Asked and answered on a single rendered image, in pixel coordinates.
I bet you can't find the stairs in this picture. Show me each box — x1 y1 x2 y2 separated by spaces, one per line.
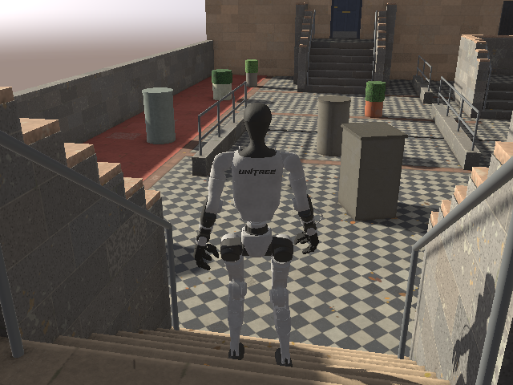
52 326 450 385
480 83 513 120
305 42 376 94

